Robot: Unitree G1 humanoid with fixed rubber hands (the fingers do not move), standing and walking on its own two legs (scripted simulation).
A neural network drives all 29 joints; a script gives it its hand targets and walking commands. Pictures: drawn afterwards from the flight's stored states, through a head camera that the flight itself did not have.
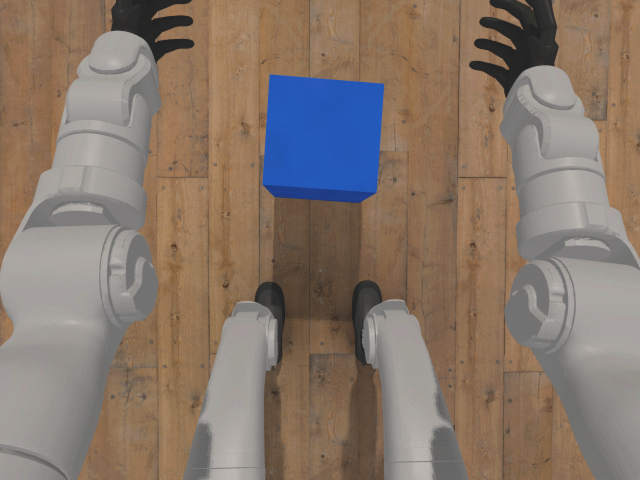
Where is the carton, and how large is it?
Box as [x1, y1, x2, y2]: [262, 74, 383, 202]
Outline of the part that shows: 270,74 262,184 274,196 359,202 376,192 383,84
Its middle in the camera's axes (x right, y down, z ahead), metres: +0.00 -0.20 +0.84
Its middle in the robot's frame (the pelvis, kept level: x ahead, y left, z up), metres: +0.54 -0.01 -0.52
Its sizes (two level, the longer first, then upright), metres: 0.210 0.200 0.250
